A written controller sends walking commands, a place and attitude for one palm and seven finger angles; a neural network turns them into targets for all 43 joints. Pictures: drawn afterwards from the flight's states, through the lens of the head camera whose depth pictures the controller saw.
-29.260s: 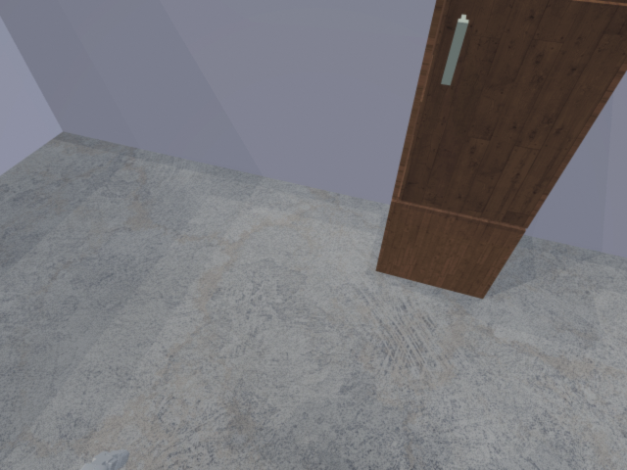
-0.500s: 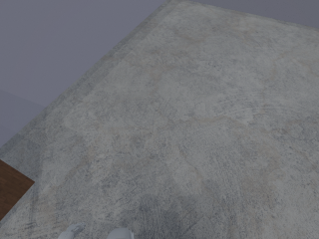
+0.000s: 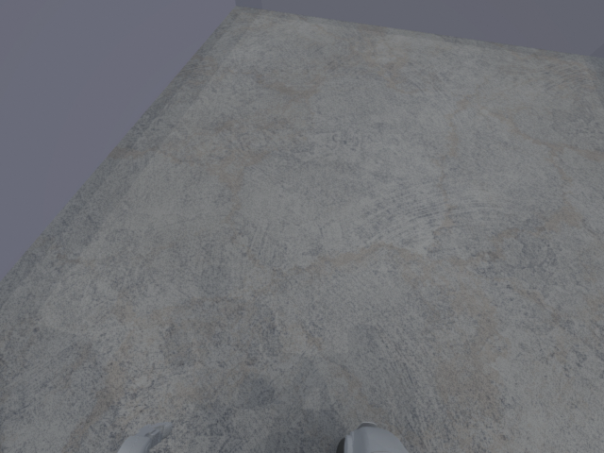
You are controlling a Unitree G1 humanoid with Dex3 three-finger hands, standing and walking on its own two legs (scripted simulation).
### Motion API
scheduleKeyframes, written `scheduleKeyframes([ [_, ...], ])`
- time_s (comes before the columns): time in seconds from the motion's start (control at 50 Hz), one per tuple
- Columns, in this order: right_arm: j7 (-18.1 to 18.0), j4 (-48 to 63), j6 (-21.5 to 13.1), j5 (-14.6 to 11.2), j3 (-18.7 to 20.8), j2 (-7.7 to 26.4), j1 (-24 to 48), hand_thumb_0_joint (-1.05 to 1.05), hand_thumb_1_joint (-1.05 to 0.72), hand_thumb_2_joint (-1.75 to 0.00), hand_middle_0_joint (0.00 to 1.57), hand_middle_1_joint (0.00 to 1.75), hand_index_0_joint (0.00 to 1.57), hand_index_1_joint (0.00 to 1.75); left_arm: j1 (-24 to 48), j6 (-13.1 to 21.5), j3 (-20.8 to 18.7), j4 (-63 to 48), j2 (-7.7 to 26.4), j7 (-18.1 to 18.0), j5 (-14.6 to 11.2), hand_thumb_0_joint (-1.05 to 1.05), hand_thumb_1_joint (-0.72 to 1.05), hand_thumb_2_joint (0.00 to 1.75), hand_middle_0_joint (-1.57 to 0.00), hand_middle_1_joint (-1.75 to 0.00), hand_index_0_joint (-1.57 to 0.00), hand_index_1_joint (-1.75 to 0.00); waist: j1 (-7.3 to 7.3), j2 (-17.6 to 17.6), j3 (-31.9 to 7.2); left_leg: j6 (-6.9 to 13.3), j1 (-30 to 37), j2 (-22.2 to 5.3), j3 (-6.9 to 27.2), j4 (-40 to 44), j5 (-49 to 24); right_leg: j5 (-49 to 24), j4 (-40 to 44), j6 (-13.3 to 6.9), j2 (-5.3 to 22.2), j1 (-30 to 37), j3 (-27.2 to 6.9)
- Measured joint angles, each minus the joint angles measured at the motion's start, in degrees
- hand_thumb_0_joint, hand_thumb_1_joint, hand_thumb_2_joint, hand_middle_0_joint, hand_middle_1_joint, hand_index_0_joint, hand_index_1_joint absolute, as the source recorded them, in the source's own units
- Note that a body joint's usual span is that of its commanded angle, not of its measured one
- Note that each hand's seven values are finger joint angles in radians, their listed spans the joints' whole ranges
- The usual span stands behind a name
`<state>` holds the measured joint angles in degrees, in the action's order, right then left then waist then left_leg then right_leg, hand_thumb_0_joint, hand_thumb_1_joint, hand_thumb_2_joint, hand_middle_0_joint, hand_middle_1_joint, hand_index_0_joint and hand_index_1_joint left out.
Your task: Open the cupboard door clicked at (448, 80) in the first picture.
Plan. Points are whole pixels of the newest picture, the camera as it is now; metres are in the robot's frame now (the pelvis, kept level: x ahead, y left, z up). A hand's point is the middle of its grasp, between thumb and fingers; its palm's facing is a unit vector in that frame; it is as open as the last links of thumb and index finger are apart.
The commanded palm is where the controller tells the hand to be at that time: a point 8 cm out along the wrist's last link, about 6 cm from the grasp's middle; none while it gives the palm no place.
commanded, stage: walk to a spot facing it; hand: left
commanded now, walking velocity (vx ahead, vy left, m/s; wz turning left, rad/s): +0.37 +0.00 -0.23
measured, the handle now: out of the picture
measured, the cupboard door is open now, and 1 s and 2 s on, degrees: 44 44 44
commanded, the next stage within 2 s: turn to face it in 0.74 s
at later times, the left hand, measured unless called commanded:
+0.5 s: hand (197, 407) +0.21 +0.18 -0.19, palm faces +0.01 -0.99 -0.15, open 7.3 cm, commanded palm none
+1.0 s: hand (266, 225) +0.57 +0.09 -0.17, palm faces -0.11 -0.97 -0.20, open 7.4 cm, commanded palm none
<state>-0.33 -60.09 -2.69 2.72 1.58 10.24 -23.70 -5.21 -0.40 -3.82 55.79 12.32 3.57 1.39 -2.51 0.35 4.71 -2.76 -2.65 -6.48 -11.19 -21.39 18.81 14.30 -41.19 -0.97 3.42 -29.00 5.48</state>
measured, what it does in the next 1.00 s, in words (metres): walks ahead: right foot, then left foot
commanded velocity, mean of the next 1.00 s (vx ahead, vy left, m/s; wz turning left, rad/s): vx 0.28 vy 0.00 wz -0.02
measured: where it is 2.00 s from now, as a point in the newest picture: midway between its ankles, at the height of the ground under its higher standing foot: (342, 327)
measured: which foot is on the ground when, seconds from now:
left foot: down 0.00-0.06, up 0.08-0.42, down 0.44-0.84, up 0.86-1.00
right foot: up 0.00-0.04, down 0.06-0.46, up 0.48-0.84, down 0.86-1.00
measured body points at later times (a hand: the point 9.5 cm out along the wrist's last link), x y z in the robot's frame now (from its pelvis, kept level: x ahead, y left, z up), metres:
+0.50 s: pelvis +0.24 -0.01 -0.01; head +0.26 +0.01 +0.43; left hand +0.21 +0.23 -0.18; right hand +0.34 -0.25 -0.14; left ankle +0.30 +0.10 -0.74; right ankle +0.12 -0.11 -0.71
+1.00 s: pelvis +0.45 -0.08 -0.01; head +0.48 -0.09 +0.44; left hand +0.57 +0.14 -0.15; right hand +0.37 -0.30 -0.17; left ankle +0.41 +0.06 -0.67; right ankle +0.48 -0.18 -0.74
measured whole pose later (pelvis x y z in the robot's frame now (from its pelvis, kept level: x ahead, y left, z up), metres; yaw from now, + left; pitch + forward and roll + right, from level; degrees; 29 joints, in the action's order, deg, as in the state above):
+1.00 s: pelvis +0.45 -0.08 -0.01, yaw -5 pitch -1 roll -1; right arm -0.3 -63.5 0.9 0.9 2.3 10.0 -18.9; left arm -7.0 2.3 -2.9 58.2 9.8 0.1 0.7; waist -3.6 1.2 5.2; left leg -1.6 -23.6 -6.8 -3.8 -61.2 24.4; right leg 12.2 -29.3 -2.5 1.2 -16.6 9.0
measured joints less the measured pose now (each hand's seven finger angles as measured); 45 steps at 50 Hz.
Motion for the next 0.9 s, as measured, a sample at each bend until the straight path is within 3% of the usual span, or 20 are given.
scheduleKeyframes([
  [0.06, 0.2, -2.0, 0.8, -0.4, -0.2, 0.1, -3.4, 0.01, -0.91, -0.9, 0.2, 0.3, 0.21, 0.3, 1.3, 1.1, 0.2, -0.5, 0.6, 0.0, 0.1, 0.0, 0.91, 0.9, -0.2, -0.3, -0.19, -0.3, -0.97, -0.2, -0.2, -1.3, 0.4, -1.1, -0.6, -7.2, 5.5, -0.2, 8.3, -2.1, -1.2, 5.5, 0.9],
  [0.08, 0.4, -2.9, 1.4, -0.9, -0.3, -0.1, -3.6, 0.01, -0.91, -0.9, 0.2, 0.3, 0.21, 0.3, 1.6, 2.0, -0.1, -0.7, 0.7, -0.4, 0.1, 0.0, 0.91, 0.9, -0.2, -0.3, -0.19, -0.3, -0.56, -0.7, -0.1, -0.7, -2.1, -1.3, 0.0, -15.3, 8.2, -3.2, 7.4, -2.6, -1.2, 5.5, 0.5],
  [0.12, 0.7, -4.2, 2.8, -1.5, -0.1, 0.3, -1.7, 0.01, -0.91, -0.9, 0.2, 0.3, 0.2, 0.3, 1.6, 3.0, -0.3, -0.6, 0.0, -1.3, -0.7, 0.0, 0.91, 0.9, -0.2, -0.3, -0.19, -0.3, -0.59, 0.3, 1.2, 0.7, -9.0, -1.4, 4.5, -33.2, 9.9, -1.4, 4.7, -2.7, -2.3, 6.8, 1.1],
  [0.18, 0.8, -3.7, 3.1, -1.4, 0.5, 0.4, 2.2, 0.01, -0.91, -0.9, 0.2, 0.3, 0.2, 0.3, -0.6, 2.8, 0.1, 0.5, -0.9, -2.4, -1.0, 0.0, 0.91, 0.9, -0.2, -0.3, -0.2, -0.3, -0.97, 0.7, 1.1, 1.0, -18.2, -1.8, 6.5, -42.3, 5.6, -0.3, 9.3, -2.4, -4.0, 11.3, 1.4],
  [0.24, 1.0, -1.4, 2.7, -1.2, 0.8, -0.2, 6.0, 0.01, -0.91, -0.9, 0.2, 0.3, 0.2, 0.3, -3.8, 3.0, 0.2, 2.4, -1.7, -3.0, -0.9, 0.0, 0.92, 0.89, -0.2, -0.3, -0.2, -0.3, -0.76, -0.3, -0.1, 0.5, -23.6, -2.3, 6.2, -37.4, 1.7, -1.5, 15.3, -2.6, -5.0, 15.4, 0.8],
  [0.3, 1.5, 0.8, 2.1, -1.2, 1.0, -0.9, 9.2, 0.01, -0.91, -0.9, 0.2, 0.3, 0.2, 0.3, -6.6, 3.5, -0.2, 4.2, -1.2, -3.2, -0.8, -0.01, 0.94, 0.89, -0.21, -0.3, -0.2, -0.3, 0.48, -1.1, -1.3, 0.3, -25.4, -2.1, 6.0, -28.6, -1.7, -1.4, 19.3, -2.6, -5.6, 18.8, -0.1],
  [0.38, 2.1, 2.5, 1.6, -1.2, 1.1, -1.1, 13.2, 0.01, -0.91, -0.9, 0.19, 0.3, 0.2, 0.3, -10.3, 3.9, 0.0, 6.5, -1.0, -2.7, -0.6, -0.01, 0.94, 0.89, -0.21, -0.3, -0.2, -0.3, 2.54, -1.3, -2.0, 0.6, -24.2, -0.8, 5.8, -18.4, -4.7, 1.0, 21.1, -1.6, -5.7, 23.1, -1.0],
  [0.44, 2.1, 3.6, 0.4, -1.1, 0.9, -0.6, 15.1, 0.01, -0.91, -0.9, 0.2, 0.3, 0.2, 0.3, -13.4, 3.7, 0.1, 7.8, -1.3, -2.5, -0.7, 0.0, 0.93, 0.89, -0.21, -0.3, -0.2, -0.3, 3.64, -1.2, -2.5, 1.7, -19.9, 0.7, 4.5, -10.0, -7.2, 5.6, 17.7, -0.2, -5.1, 24.9, -1.5],
  [0.46, 1.9, 3.9, -0.3, -0.9, 0.9, -0.4, 15.6, 0.01, -0.91, -0.9, 0.2, 0.3, 0.2, 0.3, -14.4, 3.5, 0.1, 8.2, -1.4, -2.4, -0.8, 0.0, 0.93, 0.89, -0.21, -0.3, -0.2, -0.3, 3.8, -1.1, -2.7, 3.2, -19.2, 0.8, 4.1, -9.7, -9.9, 7.9, 12.9, 0.0, -4.7, 23.5, -1.6],
  [0.5, 1.3, 4.6, -1.2, -0.5, 0.7, -0.8, 16.2, 0.01, -0.91, -0.9, 0.2, 0.3, 0.2, 0.3, -14.8, 2.5, 0.2, 8.9, -1.2, -2.4, -0.8, 0.0, 0.92, 0.89, -0.2, -0.3, -0.2, -0.3, 3.74, -2.0, -2.2, 4.5, -18.4, 1.5, 2.8, -13.2, -6.8, 11.9, -4.7, -0.2, -3.7, 17.5, -2.7],
  [0.56, 0.6, 4.8, -1.9, -0.4, 0.4, -1.6, 14.0, 0.0, -0.91, -0.9, 0.2, 0.3, 0.2, 0.3, -13.4, 1.5, -0.1, 8.9, -0.8, -2.2, -0.3, 0.0, 0.92, 0.89, -0.2, -0.3, -0.2, -0.3, 3.27, -2.5, -2.4, 4.2, -14.6, 2.5, 2.3, -11.1, -3.7, 9.0, -23.2, 0.2, -2.2, 7.9, -3.1],
  [0.62, -0.5, 3.1, -2.1, -0.8, 1.1, -1.4, 11.1, 0.0, -0.93, -0.9, 0.2, 0.3, 0.21, 0.3, -10.2, 1.1, -0.2, 6.9, -1.0, -1.6, -0.1, 0.01, 0.92, 0.9, -0.2, -0.3, -0.19, -0.3, 3.58, -2.1, -1.9, 3.7, -10.0, 3.1, 2.1, -5.5, -4.6, 4.4, -22.4, 1.2, 0.3, 1.8, -3.0],
  [0.72, -0.1, -0.3, -0.8, -0.6, 1.1, 0.4, 6.4, 0.0, -0.94, -0.9, 0.2, 0.3, 0.21, 0.3, -5.5, 0.9, 0.0, 3.7, -1.8, -1.0, -0.2, 0.0, 0.92, 0.9, -0.2, -0.3, -0.19, -0.3, 2.84, -0.6, -1.4, 2.6, -3.1, 2.7, 1.1, 0.0, -3.6, -0.9, -6.3, 1.5, 2.5, -1.1, -1.7],
  [0.82, 0.2, -2.7, 0.7, -0.3, 0.8, 0.7, 1.6, 0.0, -0.92, -0.9, 0.2, 0.3, 0.21, 0.3, -2.2, 1.0, -0.1, 2.3, -1.0, -0.7, -0.1, 0.0, 0.91, 0.9, -0.2, -0.3, -0.19, -0.3, 0.86, 0.0, -0.8, -0.2, 1.5, 1.0, -0.4, -2.6, 2.4, -3.3, 5.3, 0.3, 0.8, 2.9, 0.7],
  [0.86, 0.4, -3.6, 1.2, -0.9, 0.5, 0.1, -0.4, 0.0, -0.92, -0.9, 0.2, 0.3, 0.2, 0.3, -1.7, 2.3, -0.3, 1.5, 0.1, -0.9, 0.1, 0.0, 0.91, 0.9, -0.2, -0.3, -0.19, -0.3, 0.67, -1.2, -1.1, -0.2, -0.9, 0.1, -0.6, -12.4, 7.1, -5.6, 8.4, -1.9, 0.4, 5.5, -0.1],
  [0.9, 0.5, -4.6, 2.6, -1.6, 0.5, 0.6, 0.9, 0.01, -0.92, -0.9, 0.2, 0.3, 0.2, 0.3, -0.6, 3.2, -0.3, 1.7, -0.7, -1.8, -0.5, 0.0, 0.91, 0.9, -0.2, -0.3, -0.19, -0.3, 0.3, 0.5, 0.6, 0.9, -7.5, -0.9, 4.2, -29.0, 10.9, -3.1, 4.4, -2.4, -1.0, 5.9, 1.0],
])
